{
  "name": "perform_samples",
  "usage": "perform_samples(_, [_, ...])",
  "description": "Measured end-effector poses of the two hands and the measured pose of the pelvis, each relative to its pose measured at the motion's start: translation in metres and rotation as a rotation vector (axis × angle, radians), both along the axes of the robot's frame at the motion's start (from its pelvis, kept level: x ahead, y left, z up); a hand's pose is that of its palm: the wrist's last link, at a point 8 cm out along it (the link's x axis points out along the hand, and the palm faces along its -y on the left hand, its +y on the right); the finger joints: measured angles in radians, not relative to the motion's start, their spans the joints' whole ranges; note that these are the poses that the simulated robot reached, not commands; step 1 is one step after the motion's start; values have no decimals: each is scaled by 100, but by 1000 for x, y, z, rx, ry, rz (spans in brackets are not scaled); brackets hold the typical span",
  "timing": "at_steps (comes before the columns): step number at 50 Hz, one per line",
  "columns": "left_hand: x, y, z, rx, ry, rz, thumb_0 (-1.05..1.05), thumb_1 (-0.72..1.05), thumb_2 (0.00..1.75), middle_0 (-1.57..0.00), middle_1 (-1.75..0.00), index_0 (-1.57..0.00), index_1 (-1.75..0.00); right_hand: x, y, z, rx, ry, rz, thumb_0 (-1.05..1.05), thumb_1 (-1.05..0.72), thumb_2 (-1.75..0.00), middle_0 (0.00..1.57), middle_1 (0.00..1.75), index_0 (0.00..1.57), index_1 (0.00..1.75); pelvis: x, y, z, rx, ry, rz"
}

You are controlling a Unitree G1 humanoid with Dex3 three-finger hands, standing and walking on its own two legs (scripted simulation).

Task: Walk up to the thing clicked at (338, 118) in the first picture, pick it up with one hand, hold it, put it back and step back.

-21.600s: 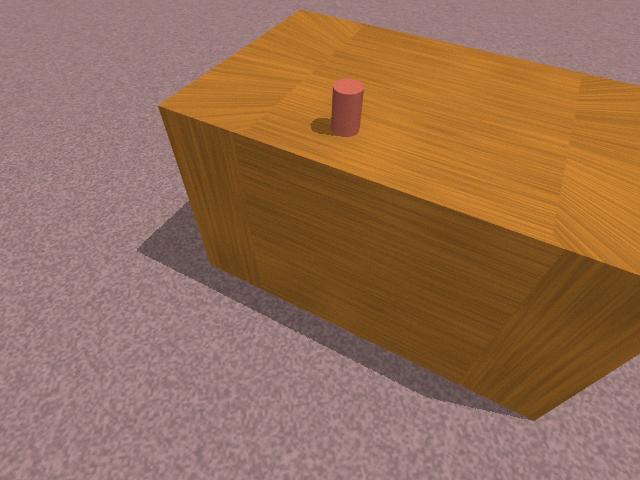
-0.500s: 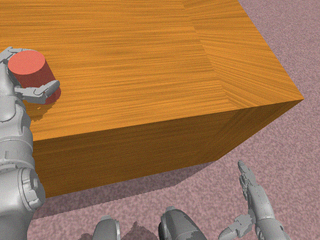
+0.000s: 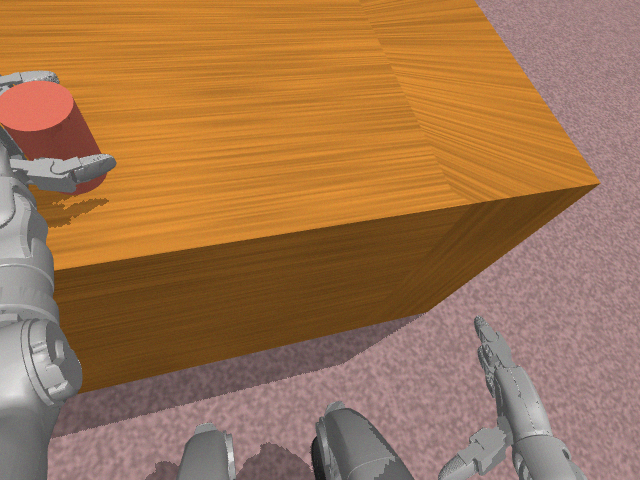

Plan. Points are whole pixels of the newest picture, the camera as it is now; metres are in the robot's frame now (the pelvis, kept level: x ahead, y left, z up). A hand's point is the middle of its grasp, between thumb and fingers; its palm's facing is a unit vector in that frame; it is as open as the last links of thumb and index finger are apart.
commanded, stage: open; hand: left
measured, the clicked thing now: (58, 142) +0.52 +0.22 +0.07
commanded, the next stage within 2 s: withdraw in 0.10 s
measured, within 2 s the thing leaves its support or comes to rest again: neither
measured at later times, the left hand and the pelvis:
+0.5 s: hand (2, 100) +0.53 +0.26 +0.12, palm faces +0.29 -0.96 +0.00, open 17.4 cm; pelvis +0.01 +0.00 +0.01, yaw +0 degrees
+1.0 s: hand out of the picture +0.45 +0.36 +0.16, palm faces +0.44 -0.85 -0.29, open 17.6 cm; pelvis +0.03 +0.00 +0.04, yaw +1 degrees
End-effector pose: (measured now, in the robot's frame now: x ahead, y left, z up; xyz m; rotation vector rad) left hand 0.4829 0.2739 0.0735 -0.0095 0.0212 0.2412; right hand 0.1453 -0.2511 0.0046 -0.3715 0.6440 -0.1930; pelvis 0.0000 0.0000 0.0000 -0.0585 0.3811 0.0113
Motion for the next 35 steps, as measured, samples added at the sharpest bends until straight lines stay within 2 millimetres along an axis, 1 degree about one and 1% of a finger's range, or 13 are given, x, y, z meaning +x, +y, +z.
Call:
perform_samples(5, [1,-1,-1,1,2,1,-1,-52,41,-58,-55,-60,-54,-2,1,0,0,-1,-9,-1,51,-6,6,5,6,5,-1,1,-1,-1,1,-2])
perform_samples(10, [2,0,-3,2,4,2,-1,-57,25,-41,-36,-42,-36,-3,2,0,0,3,-13,-1,51,-6,6,5,6,5,0,2,-1,-2,4,-3])
perform_samples(14, [3,2,-3,-1,5,8,-2,-59,17,-29,-24,-29,-23,-1,1,0,-4,5,-14,-1,51,-6,6,5,6,5,2,3,-1,-3,6,-4])
perform_samples(18, [4,7,4,6,-8,19,-2,-58,12,-18,-15,-18,-15,2,-1,4,-10,0,-19,-1,52,-6,7,5,6,5,4,3,0,-2,1,-5])
perform_samples(22, [6,17,22,12,-31,37,-2,-58,10,-11,-10,-12,-10,4,-4,9,-13,-6,-28,-1,52,-6,7,5,6,5,6,3,4,-1,-11,-5])
perform_samples(28, [8,39,68,31,-57,59,-2,-58,8,-7,-7,-8,-6,7,-2,12,16,0,-43,-1,52,-6,6,5,6,5,13,2,14,1,-36,-2])
perform_samples(32, [4,54,95,52,-43,55,-2,-58,6,-6,-5,-7,-4,8,-1,8,53,16,-53,-1,52,-6,6,5,6,5,17,3,22,2,-54,-2])
perform_samples(35, [-4,64,105,48,-28,50,-2,-57,4,-5,-4,-6,-3,10,3,5,85,29,-49,-1,53,-5,6,5,6,5,21,4,26,5,-67,-3])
